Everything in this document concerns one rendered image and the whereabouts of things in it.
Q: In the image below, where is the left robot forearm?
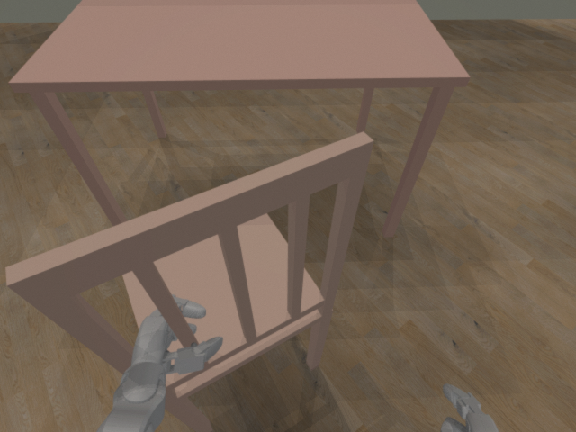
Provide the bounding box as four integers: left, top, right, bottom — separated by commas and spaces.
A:
96, 362, 166, 432

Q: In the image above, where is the right robot hand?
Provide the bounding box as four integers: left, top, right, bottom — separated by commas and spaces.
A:
440, 383, 499, 432

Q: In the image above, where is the chair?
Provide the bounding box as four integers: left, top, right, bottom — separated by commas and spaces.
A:
5, 132, 374, 432

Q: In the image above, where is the table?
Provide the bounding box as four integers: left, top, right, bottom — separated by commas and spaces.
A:
8, 0, 471, 238

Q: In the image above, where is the left robot hand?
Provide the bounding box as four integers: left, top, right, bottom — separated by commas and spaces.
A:
131, 294, 223, 374

